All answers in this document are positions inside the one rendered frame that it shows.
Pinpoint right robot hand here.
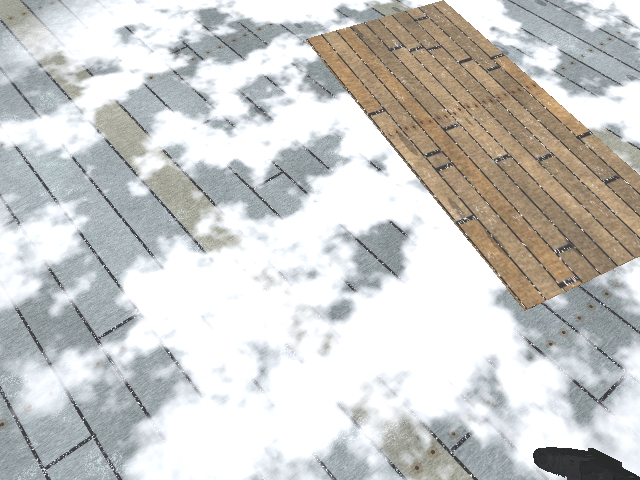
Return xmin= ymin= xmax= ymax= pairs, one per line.
xmin=533 ymin=447 xmax=640 ymax=480

